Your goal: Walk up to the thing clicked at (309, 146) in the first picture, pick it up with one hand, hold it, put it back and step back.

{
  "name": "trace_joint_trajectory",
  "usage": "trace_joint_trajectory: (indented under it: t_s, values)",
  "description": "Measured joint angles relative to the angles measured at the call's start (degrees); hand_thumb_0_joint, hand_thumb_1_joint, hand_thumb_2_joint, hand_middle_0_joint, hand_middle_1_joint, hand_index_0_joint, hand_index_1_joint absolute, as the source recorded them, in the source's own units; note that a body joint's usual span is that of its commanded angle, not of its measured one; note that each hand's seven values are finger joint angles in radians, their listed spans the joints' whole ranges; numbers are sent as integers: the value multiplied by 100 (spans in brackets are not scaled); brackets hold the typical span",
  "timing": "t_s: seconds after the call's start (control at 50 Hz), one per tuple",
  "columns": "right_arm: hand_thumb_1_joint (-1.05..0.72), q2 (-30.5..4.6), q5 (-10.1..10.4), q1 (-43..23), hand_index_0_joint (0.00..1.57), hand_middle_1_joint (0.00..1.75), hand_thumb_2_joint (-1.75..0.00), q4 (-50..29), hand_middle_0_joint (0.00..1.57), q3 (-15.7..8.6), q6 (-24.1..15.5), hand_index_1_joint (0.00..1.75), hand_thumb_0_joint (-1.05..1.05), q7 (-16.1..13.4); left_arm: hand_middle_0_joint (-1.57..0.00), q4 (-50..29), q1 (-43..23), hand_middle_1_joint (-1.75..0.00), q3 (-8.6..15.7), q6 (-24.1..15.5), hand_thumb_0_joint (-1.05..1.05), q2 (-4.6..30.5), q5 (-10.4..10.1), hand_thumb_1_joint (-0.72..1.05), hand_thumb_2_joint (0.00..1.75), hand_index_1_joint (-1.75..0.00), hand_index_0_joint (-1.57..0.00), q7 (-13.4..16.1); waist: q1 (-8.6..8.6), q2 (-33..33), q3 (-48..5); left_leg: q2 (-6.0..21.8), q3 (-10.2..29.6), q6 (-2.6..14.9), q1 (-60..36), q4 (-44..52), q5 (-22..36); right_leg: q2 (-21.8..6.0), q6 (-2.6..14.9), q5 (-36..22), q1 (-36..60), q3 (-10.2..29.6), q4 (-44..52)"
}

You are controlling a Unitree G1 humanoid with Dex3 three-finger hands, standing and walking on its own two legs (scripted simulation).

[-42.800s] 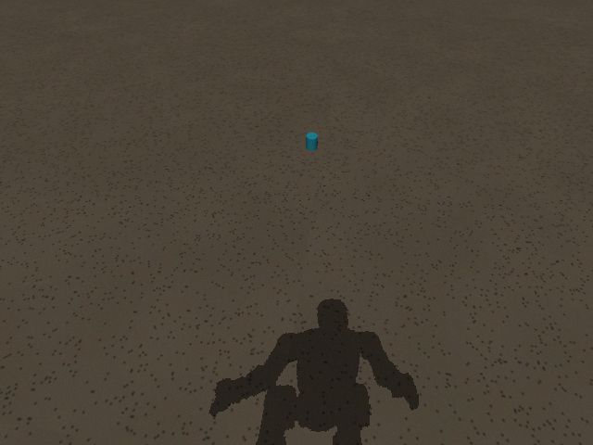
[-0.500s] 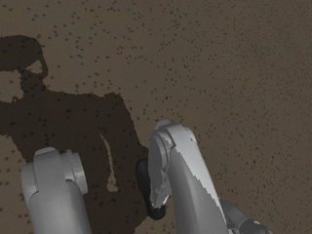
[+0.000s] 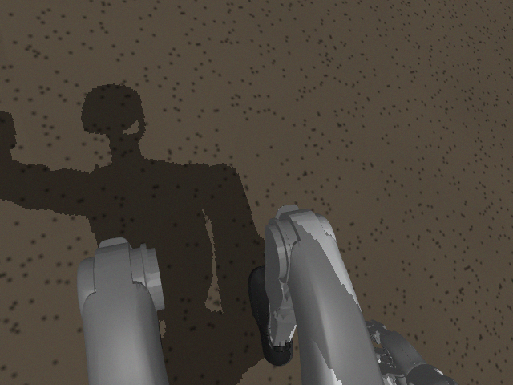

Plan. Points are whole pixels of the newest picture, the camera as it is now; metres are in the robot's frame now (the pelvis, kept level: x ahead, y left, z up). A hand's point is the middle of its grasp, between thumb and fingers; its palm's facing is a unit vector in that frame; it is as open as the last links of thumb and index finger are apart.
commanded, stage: settle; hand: left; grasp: from above
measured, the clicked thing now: out of the picture +0.44 +0.39 -0.17
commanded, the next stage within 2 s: lift in 0.04 s
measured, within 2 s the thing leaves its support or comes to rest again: neither
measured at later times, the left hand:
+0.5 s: hand out of the picture +0.41 +0.37 -0.07, palm faces -0.46 -0.09 -0.88, open 7.4 cm
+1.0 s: hand out of the picture +0.35 +0.33 +0.12, palm faces -0.40 -0.12 -0.91, open 7.5 cm
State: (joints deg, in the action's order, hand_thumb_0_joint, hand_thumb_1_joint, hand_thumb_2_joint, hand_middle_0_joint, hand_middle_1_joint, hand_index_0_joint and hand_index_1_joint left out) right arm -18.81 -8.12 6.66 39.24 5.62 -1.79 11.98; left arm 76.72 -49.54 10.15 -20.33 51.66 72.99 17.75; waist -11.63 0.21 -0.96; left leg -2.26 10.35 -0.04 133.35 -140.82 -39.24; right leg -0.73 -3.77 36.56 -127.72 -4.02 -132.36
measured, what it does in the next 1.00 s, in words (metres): rises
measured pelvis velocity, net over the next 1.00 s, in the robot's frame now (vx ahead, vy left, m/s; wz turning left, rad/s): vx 0.00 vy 0.00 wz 0.10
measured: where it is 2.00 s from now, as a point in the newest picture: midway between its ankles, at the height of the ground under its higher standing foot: (213, 355)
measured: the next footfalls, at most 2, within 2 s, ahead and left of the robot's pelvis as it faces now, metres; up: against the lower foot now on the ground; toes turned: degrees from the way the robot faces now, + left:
none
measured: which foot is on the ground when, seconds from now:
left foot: down 0.00-1.00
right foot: down 0.00-1.00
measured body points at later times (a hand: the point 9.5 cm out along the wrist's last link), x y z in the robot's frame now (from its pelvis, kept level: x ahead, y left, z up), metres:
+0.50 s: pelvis +0.00 +0.00 +0.06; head +0.21 +0.08 +0.45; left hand +0.43 +0.37 -0.02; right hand +0.09 -0.27 -0.05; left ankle +0.07 +0.12 -0.29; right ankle +0.12 -0.14 -0.29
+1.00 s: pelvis +0.00 +0.00 +0.20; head +0.15 +0.04 +0.62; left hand +0.36 +0.34 +0.17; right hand +0.17 -0.25 +0.08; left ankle +0.07 +0.12 -0.29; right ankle +0.12 -0.14 -0.29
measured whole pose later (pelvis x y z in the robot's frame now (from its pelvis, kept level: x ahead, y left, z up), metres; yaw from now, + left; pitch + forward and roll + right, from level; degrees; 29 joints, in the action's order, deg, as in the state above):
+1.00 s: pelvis +0.00 +0.00 +0.20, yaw +6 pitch +29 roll -6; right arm -15.1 0.7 7.6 36.2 -1.0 3.4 2.3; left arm 38.7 -22.9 1.4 -7.5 36.3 56.6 2.6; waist -4.6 -2.9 -10.2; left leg 0.6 4.8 0.3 96.7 -104.2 -36.3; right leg -1.3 -3.2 33.2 -94.3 -1.5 -98.9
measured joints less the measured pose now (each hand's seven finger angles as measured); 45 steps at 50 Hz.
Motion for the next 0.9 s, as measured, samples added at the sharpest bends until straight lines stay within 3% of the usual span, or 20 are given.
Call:
trace_joint_trajectory:
  t_s: [0.22,0.38,0.58,0.74,0.9]
  values:
    - [-92,94,139,250,20,30,-91,68,20,-157,128,30,0,-190,-56,-221,18,-85,-149,241,-3,-145,-156,9,63,-80,-93,-253,22,-114,-174,33,-151,62,-115,330,59,-26,33,-32,84,98,265]
    - [-93,190,320,402,20,30,-91,34,20,-353,224,30,0,-272,-56,-814,368,-83,-118,453,-3,-467,-481,9,63,-79,-92,-670,127,-213,-402,55,-262,94,-389,723,45,-66,55,-5,322,161,602]
    - [-93,197,493,373,20,30,-91,-117,20,-558,372,30,0,-406,-57,-1791,1050,-85,-291,536,-3,-736,-891,8,64,-80,-94,-1143,371,-303,-696,108,-370,114,-1019,1378,38,-87,20,-18,882,213,1200]
    - [-93,236,644,228,20,30,-91,-259,20,-656,450,30,0,-572,-56,-2707,1709,-85,-483,664,-3,-1022,-1234,9,64,-85,-92,-1394,542,-303,-848,158,-433,91,-1753,2072,87,-93,10,-90,1553,230,1846]
    - [-93,319,791,98,20,30,-91,-329,20,-680,529,30,0,-810,-56,-3501,2320,-86,-679,977,-4,-1344,-1493,9,63,-88,-89,-1441,654,-287,-923,229,-502,64,-2836,2964,183,-79,19,-212,2563,242,2687]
